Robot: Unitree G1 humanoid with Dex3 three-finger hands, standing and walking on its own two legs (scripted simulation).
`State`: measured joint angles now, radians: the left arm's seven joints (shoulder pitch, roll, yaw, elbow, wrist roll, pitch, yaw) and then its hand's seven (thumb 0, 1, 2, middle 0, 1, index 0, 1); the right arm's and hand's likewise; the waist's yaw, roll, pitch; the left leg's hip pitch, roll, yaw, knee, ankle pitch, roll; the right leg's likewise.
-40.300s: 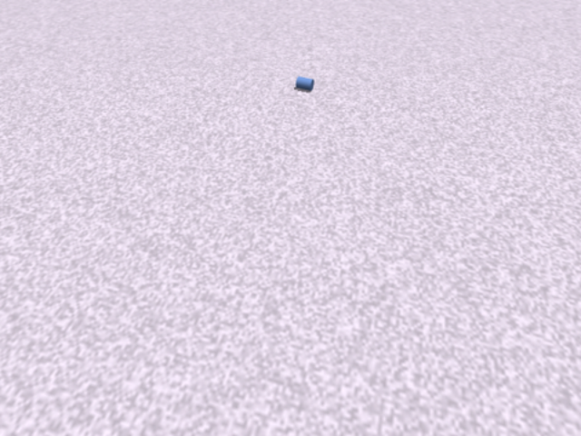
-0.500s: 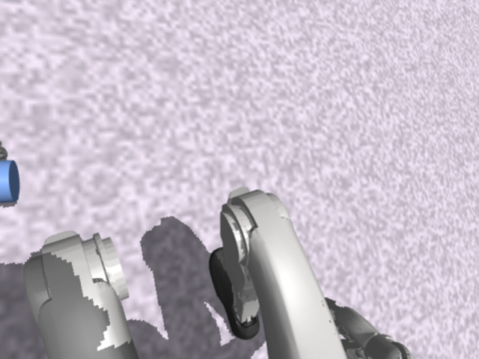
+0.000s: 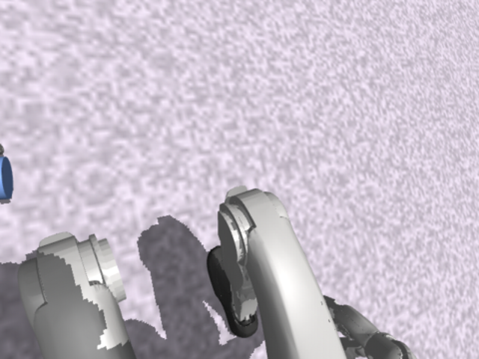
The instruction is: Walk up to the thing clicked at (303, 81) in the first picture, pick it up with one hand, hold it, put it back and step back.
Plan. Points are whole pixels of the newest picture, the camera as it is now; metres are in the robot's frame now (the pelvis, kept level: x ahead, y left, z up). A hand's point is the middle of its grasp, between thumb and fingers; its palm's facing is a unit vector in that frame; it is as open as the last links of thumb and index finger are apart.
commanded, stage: close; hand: left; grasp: from above
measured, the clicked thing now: out of the picture +0.43 +0.32 -0.26
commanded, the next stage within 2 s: none
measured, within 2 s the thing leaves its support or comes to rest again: neither
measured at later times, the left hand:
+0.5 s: hand out of the picture +0.41 +0.31 -0.23, palm faces -0.47 -0.06 -0.88, open 10.6 cm
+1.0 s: hand out of the picture +0.41 +0.31 -0.23, palm faces -0.47 -0.07 -0.88, open 10.9 cm
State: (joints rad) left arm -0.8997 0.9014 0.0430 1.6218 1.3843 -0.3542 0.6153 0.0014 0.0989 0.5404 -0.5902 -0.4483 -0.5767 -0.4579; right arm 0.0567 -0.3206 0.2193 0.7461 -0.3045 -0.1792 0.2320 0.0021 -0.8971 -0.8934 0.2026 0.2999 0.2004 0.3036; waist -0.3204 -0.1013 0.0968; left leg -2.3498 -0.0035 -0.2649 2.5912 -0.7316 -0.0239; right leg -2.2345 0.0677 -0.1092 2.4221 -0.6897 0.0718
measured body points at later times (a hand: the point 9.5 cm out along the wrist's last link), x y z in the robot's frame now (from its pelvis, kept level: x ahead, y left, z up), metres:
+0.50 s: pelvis +0.00 +0.00 +0.00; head +0.24 +0.13 +0.35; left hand +0.43 +0.31 -0.18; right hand +0.08 -0.27 -0.07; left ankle +0.06 +0.13 -0.26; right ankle +0.11 -0.13 -0.26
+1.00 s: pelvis +0.00 +0.00 +0.00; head +0.24 +0.13 +0.36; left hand +0.43 +0.31 -0.18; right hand +0.08 -0.26 -0.06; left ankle +0.06 +0.13 -0.26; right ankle +0.11 -0.13 -0.26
